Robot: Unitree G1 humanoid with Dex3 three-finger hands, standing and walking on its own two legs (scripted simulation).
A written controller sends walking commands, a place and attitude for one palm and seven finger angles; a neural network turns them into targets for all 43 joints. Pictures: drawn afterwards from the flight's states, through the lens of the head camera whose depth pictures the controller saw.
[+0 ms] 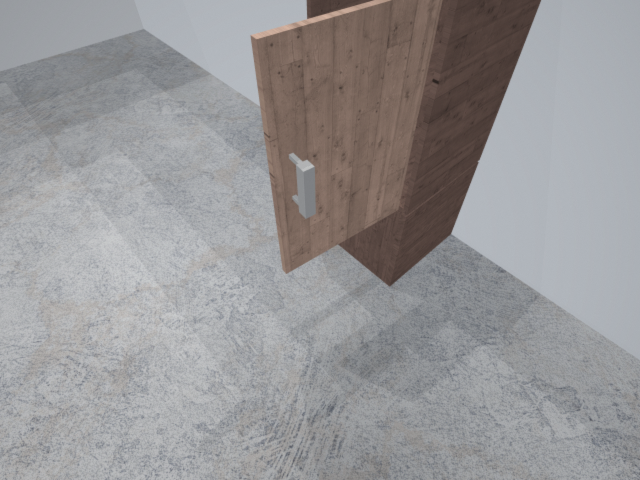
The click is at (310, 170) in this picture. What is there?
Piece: cupboard door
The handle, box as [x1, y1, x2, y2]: [289, 153, 315, 218]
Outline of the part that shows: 289,154 289,158 296,165 298,195 292,196 292,198 299,206 299,211 306,218 315,213 314,166 307,160 302,161 293,153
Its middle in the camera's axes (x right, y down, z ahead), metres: -0.04 -0.11 +0.78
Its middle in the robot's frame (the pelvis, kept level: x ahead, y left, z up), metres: +0.65 +0.08 -0.05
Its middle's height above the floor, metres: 0.73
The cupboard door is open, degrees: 84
